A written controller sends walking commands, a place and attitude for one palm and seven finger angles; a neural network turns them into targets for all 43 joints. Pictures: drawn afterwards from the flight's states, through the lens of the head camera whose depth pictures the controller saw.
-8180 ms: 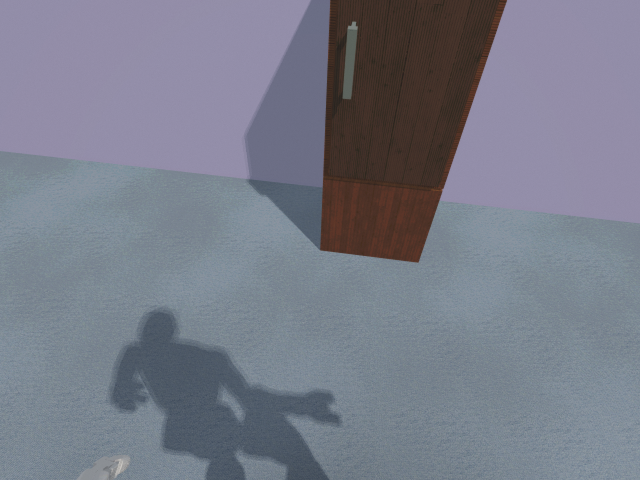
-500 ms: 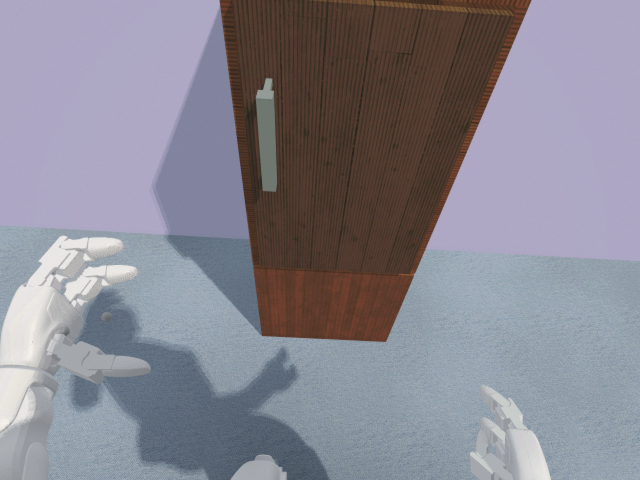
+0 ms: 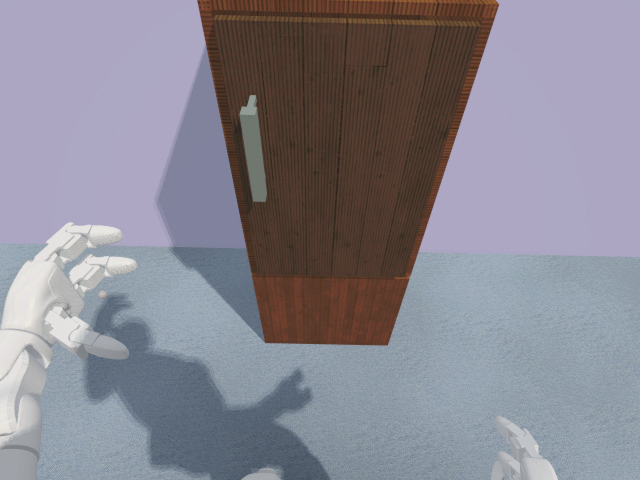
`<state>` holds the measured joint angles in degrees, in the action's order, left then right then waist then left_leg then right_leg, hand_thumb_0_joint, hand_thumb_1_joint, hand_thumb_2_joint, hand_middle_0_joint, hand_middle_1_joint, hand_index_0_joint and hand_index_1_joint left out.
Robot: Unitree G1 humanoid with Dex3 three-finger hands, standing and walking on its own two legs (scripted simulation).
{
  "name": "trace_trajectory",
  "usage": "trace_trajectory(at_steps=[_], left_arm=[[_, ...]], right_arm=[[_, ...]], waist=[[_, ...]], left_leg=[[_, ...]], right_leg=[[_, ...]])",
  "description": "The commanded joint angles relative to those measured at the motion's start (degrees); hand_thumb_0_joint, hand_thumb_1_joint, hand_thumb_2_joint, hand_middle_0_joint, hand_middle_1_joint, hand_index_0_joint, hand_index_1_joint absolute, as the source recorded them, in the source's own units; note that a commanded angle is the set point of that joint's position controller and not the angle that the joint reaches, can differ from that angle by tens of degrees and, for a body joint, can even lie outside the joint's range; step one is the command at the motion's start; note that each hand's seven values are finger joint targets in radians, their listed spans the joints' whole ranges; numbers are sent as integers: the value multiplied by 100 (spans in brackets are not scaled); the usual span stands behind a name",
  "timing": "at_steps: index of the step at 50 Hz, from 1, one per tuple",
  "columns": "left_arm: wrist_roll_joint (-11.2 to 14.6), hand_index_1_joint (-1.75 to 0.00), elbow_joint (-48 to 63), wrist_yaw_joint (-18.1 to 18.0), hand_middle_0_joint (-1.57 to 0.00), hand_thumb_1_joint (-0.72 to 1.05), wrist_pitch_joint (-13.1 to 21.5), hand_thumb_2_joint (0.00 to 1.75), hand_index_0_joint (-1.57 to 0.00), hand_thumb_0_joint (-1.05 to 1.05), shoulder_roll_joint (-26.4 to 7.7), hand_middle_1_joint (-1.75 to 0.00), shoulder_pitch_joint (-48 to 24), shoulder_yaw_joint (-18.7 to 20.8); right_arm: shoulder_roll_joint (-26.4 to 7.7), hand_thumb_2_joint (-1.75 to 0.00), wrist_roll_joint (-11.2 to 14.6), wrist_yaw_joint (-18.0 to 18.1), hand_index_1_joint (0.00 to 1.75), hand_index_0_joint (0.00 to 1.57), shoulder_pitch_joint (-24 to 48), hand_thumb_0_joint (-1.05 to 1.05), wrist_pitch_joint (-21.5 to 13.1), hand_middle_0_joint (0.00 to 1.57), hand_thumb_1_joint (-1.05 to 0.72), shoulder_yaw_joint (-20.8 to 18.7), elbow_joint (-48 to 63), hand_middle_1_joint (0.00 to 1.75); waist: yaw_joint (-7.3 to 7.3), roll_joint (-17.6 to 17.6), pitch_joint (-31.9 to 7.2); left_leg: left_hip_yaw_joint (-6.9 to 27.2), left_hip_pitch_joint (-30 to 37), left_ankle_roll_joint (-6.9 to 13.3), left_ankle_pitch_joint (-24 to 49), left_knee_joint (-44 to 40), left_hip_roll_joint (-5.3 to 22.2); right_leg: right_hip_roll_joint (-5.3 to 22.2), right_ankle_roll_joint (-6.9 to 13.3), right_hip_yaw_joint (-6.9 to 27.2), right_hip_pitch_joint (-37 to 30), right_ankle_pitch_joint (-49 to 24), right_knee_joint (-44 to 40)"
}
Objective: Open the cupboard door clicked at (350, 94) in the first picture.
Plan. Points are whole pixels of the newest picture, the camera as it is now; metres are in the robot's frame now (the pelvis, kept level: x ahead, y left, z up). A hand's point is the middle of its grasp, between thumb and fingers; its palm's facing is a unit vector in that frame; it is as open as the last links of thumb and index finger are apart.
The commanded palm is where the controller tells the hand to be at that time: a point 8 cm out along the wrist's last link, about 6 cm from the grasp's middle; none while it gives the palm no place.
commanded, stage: raise the hand with hooked fingers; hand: left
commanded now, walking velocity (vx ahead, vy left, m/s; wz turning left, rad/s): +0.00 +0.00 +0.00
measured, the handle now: (256, 150) +0.60 +0.15 +0.08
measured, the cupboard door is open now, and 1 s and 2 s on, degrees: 0 0 0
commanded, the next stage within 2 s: move the hooked fingers beside the handle in 0.36 s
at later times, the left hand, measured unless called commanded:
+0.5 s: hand (124, 288) +0.30 +0.26 +0.09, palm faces +0.07 -1.00 +0.00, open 14.0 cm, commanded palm +0.28 +0.30 +0.10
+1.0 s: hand (167, 238) +0.38 +0.23 +0.09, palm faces +0.03 -1.00 +0.01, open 14.0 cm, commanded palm +0.36 +0.28 +0.10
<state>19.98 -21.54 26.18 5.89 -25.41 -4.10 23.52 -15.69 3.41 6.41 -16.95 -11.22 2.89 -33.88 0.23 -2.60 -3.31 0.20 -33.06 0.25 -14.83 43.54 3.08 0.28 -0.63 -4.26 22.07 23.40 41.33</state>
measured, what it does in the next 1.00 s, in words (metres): stands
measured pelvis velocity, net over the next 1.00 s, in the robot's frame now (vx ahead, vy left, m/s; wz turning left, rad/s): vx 0.01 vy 0.00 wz -0.02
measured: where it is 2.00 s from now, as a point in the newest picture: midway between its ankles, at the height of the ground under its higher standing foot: outside the picture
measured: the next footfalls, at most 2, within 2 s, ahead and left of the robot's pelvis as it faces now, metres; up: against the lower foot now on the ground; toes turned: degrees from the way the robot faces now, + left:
none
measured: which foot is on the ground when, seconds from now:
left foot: down 0.00-1.00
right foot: down 0.00-1.00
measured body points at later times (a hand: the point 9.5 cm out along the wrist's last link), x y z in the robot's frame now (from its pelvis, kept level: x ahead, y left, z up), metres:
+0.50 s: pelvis +0.01 -0.02 +0.00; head +0.03 -0.02 +0.45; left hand +0.29 +0.31 +0.10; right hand +0.17 -0.26 -0.08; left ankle +0.08 +0.11 -0.71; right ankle -0.02 -0.13 -0.71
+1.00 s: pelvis +0.01 +0.00 +0.00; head +0.05 +0.01 +0.44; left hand +0.38 +0.29 +0.10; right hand +0.13 -0.25 -0.10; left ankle +0.08 +0.11 -0.71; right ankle -0.02 -0.13 -0.71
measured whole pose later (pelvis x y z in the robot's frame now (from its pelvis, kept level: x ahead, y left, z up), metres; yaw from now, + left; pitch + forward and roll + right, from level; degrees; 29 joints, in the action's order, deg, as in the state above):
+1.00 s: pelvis +0.01 +0.00 +0.00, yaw -1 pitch +7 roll -2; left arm 14.7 -34.0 19.1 10.7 -22.1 -20.4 20.2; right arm -14.8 2.4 4.6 -17.6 -6.9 2.2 -35.1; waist -1.4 -1.5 -3.4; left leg -0.9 -36.2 0.2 -16.5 45.3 3.2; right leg 0.4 -0.7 -2.9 25.9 25.0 43.7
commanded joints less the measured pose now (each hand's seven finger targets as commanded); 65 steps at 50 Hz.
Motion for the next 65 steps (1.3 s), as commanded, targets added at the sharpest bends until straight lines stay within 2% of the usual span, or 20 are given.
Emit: trace_trajectory(at_steps=[1, 6, 9, 12, 16, 23, 27, 31, 33, 37, 39, 42, 43, 46, 50, 55, 59, 61, 63, 65], left_arm=[[190, -120, 1339, -42, -30, -50, 627, 30, -30, 0, -1492, -120, -1222, 659], [135, -120, 1409, -178, -30, -50, 888, 30, -30, 0, -1570, -120, -1379, 766], [96, -120, 1300, -114, -30, -50, 855, 30, -30, 0, -1374, -120, -1293, 577], [150, -120, 1287, -20, -30, -50, 779, 30, -30, 0, -1391, -120, -1249, 580], [241, -120, 935, 63, -30, -50, 665, 30, -30, 0, -1317, -120, -1262, 559], [171, -120, 1031, 10, -30, -50, 748, 30, -30, 0, -1346, -120, -1362, 592], [102, -120, 944, -44, -30, -50, 832, 30, -30, 0, -1280, -120, -2250, 375], [-1, -120, 622, -99, -30, -50, 825, 30, -30, 0, -1292, -120, -2576, 284], [-80, -120, 536, -141, -30, -50, 795, 30, -30, 0, -1115, -120, -2744, 77], [-159, -120, 371, -290, -30, -50, 784, 30, -30, 0, -1344, -120, -2881, 262], [-218, -120, 339, -377, -30, -50, 783, 30, -30, 0, -1171, -120, -2830, 146], [-282, -120, 102, -523, -30, -50, 785, 30, -30, 0, -1223, -120, -3099, 178], [-297, -120, 40, -551, -30, -50, 781, 30, -30, 0, -1039, -120, -3196, 16], [-381, -120, -73, -681, -30, -50, 842, 30, -30, 0, -1165, -120, -3400, 103], [-480, -120, 57, -793, -30, -50, 972, 30, -30, 0, -936, -120, -3602, -128], [-532, -120, -503, -897, -30, -50, 1012, 30, -30, 0, -1194, -120, -4158, 50], [-646, -120, -902, -918, -30, -50, 1108, 30, -30, 0, -1314, -120, -4676, 18], [-669, -120, -1047, -912, -30, -50, 1206, 30, -30, 0, -1446, -120, -4851, 91], [-701, -120, -1155, -875, -30, -50, 1285, 30, -30, 0, -1278, -120, -5114, -103], [-726, -120, -1537, -836, -30, -50, 1310, 30, -30, 0, -1328, -120, -5313, -115]], right_arm=[[-798, -90, -31, 25, 30, 20, 436, 0, -324, 20, -90, -356, 925, 30], [-775, -90, -49, 15, 30, 20, 425, 0, -345, 20, -90, -375, 866, 30], [-740, -90, -23, 29, 30, 20, 449, 0, -342, 20, -90, -372, 825, 30], [-758, -90, -16, 40, 30, 20, 429, 0, -341, 20, -90, -389, 808, 30], [-770, -90, -8, 47, 30, 20, 412, 0, -304, 20, -90, -376, 801, 30], [-739, -90, -20, 3, 30, 20, 448, 0, -257, 20, -90, -382, 849, 30], [-762, -90, -16, 40, 30, 20, 411, 0, -232, 20, -90, -379, 758, 30], [-781, -90, -24, 69, 30, 20, 344, 0, -180, 20, -90, -371, 677, 30], [-759, -90, -23, 60, 30, 20, 347, 0, -158, 20, -90, -373, 665, 30], [-788, -90, -46, 23, 30, 20, 283, 0, -78, 20, -90, -389, 659, 30], [-765, -90, -57, -23, 30, 20, 267, 0, -30, 20, -90, -392, 694, 30], [-789, -90, -62, -53, 30, 20, 190, 0, 63, 20, -90, -401, 660, 30], [-776, -90, -61, -66, 30, 20, 191, 0, 88, 20, -90, -395, 672, 30], [-813, -90, -84, -78, 30, 20, 82, 0, 170, 20, -90, -416, 630, 30], [-790, -90, -96, -155, 30, 20, 8, 0, 240, 20, -90, -454, 621, 30], [-833, -90, -92, -132, 30, 20, -98, 0, 390, 20, -90, -452, 481, 30], [-843, -90, -105, -120, 30, 20, -164, 0, 478, 20, -90, -434, 415, 30], [-869, -90, -121, -119, 30, 20, -262, 0, 524, 20, -90, -452, 366, 30], [-844, -90, -121, -141, 30, 20, -285, 0, 548, 20, -90, -453, 349, 30], [-876, -90, -119, -142, 30, 20, -366, 0, 597, 20, -90, -465, 267, 30]], waist=[[75, -144, -1026], [55, -281, -1110], [28, -480, -1108], [7, -212, -1217], [-5, 115, -918], [46, -114, -1219], [-134, -151, -1130], [-146, -176, -1228], [-157, -336, -1291], [-86, -279, -1548], [-52, -331, -1648], [-109, -188, -1527], [-146, -181, -1455], [-134, -152, -1547], [-185, -389, -1807], [-317, -67, -1516], [-346, -302, -1582], [-366, -201, -1736], [-425, -384, -1855], [-491, -282, -1771]], left_leg=[[133, 1501, 140, 110, -624, -280], [77, 1516, 159, 107, -565, -287], [34, 1583, 159, 228, -549, -286], [7, 1578, 189, 465, -451, -287], [8, 1382, 186, 404, -421, -294], [-21, 1527, 180, 681, -370, -304], [30, 1574, 185, 501, -348, -288], [68, 1596, 182, 444, -348, -284], [93, 1686, 164, 426, -389, -270], [101, 1711, 156, 643, -367, -257], [115, 1766, 136, 717, -386, -250], [152, 1678, 128, 635, -411, -219], [159, 1655, 125, 537, -433, -218], [187, 1650, 123, 612, -410, -204], [198, 1914, 99, 823, -359, -183], [185, 1582, 127, 490, -366, -174], [174, 1537, 128, 396, -322, -182], [180, 1537, 141, 470, -237, -184], [189, 1643, 128, 530, -196, -175], [219, 1568, 129, 463, -159, -152]], right_leg=[[-296, 151, 132, 637, -609, -780], [-259, 123, 236, 600, -600, -771], [-215, 109, 264, 576, -831, -771], [-201, 70, 326, 471, -1208, -759], [-205, 33, 357, 567, -1181, -798], [-180, 42, 351, 469, -1595, -647], [-225, 56, 313, 757, -1346, -633], [-227, 92, 280, 793, -1208, -599], [-217, 111, 223, 865, -1157, -577], [-224, 128, 204, 739, -1364, -505], [-229, 142, 146, 737, -1415, -441], [-261, 141, 110, 848, -1295, -427], [-258, 134, 102, 912, -1209, -440], [-274, 169, 94, 850, -1216, -392], [-276, 162, 86, 976, -1373, -330], [-288, 136, 112, 1081, -1149, -384], [-272, 150, 161, 1168, -1030, -357], [-290, 158, 179, 1121, -1074, -330], [-287, 150, 169, 1257, -1127, -288], [-299, 155, 156, 1390, -1041, -281]])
